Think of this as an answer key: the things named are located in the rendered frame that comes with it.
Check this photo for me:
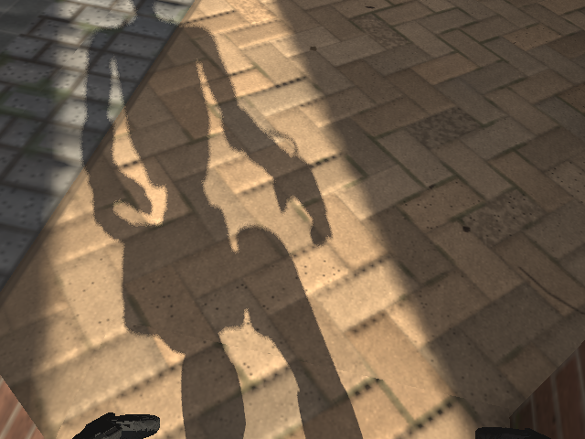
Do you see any left robot hand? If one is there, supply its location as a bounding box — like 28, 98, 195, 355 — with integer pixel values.
72, 412, 160, 439

